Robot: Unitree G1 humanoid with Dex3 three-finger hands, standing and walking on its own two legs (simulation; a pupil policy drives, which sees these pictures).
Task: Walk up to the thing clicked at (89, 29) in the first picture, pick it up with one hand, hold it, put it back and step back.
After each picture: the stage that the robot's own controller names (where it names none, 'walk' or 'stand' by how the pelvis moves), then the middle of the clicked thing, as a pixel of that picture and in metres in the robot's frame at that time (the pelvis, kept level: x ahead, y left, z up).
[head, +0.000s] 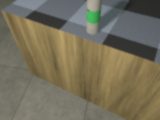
stand; (93, 10) +0.73 -0.04 +0.06
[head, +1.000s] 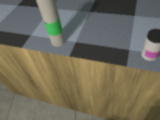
walk; (52, 21) +0.62 +0.17 +0.08
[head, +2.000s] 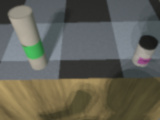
stand; (31, 42) +0.47 +0.20 +0.09
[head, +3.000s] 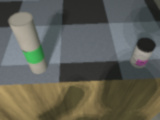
stand; (31, 47) +0.46 +0.20 +0.06
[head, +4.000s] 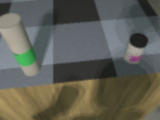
stand; (22, 49) +0.44 +0.22 +0.07
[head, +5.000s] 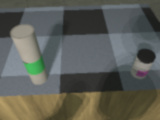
stand; (32, 58) +0.43 +0.20 +0.06
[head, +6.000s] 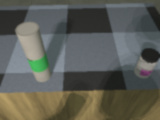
stand; (36, 55) +0.44 +0.19 +0.06
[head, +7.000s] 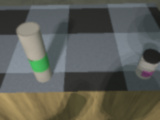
stand; (37, 56) +0.43 +0.19 +0.06
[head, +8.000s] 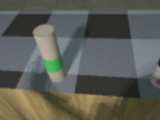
rise first; (51, 56) +0.44 +0.17 +0.06
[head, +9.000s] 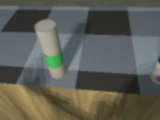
go down; (52, 52) +0.45 +0.16 +0.07
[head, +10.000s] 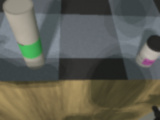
go down; (28, 39) +0.45 +0.15 +0.09
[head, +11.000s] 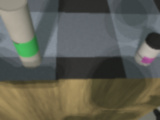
go down; (24, 37) +0.45 +0.16 +0.10
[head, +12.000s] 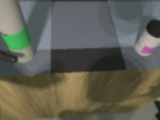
close in; (13, 28) +0.45 +0.17 +0.13
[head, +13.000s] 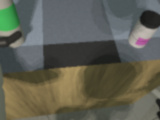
lift; (1, 7) +0.52 +0.18 +0.15
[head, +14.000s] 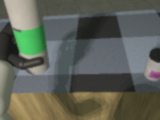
lift; (28, 28) +0.33 +0.13 +0.30
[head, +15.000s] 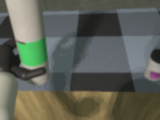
hold; (31, 40) +0.33 +0.14 +0.25
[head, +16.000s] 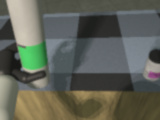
hold; (32, 44) +0.33 +0.14 +0.24
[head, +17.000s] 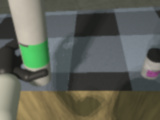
crouch; (33, 42) +0.33 +0.13 +0.25
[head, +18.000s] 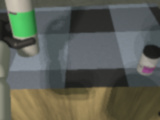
crouch; (22, 13) +0.44 +0.16 +0.26
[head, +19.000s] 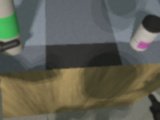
lower; (2, 15) +0.49 +0.18 +0.14
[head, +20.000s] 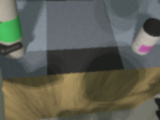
lower; (5, 18) +0.49 +0.18 +0.14
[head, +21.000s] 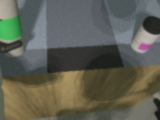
lower; (6, 16) +0.49 +0.18 +0.14
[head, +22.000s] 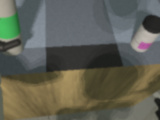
lower; (4, 15) +0.49 +0.18 +0.14
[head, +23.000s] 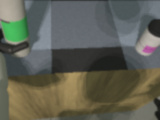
loosen; (13, 18) +0.48 +0.17 +0.14
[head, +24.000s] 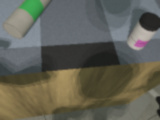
withdraw; (32, 6) +0.62 +0.10 +0.05
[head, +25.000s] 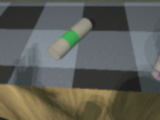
sink last; (71, 37) +0.60 +0.10 +0.02
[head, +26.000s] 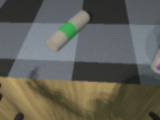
stand; (68, 30) +0.63 +0.11 +0.02
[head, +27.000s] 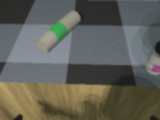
stand; (59, 30) +0.63 +0.12 +0.03
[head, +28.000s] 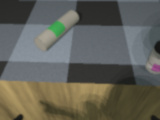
stand; (58, 29) +0.64 +0.13 +0.03
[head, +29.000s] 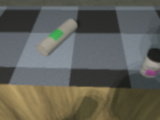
stand; (58, 36) +0.67 +0.14 -0.03
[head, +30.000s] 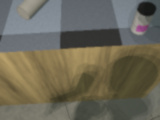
walk; out of the picture +0.78 +0.21 +0.00
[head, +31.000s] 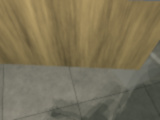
walk; out of the picture +1.12 +0.18 +0.00
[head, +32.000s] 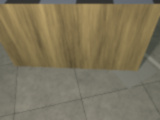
stand; out of the picture +1.33 +0.21 -0.01
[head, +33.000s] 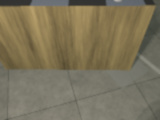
stand; out of the picture +1.31 +0.23 -0.03
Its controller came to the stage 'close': yes
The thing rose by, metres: 0.21
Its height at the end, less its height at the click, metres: -0.09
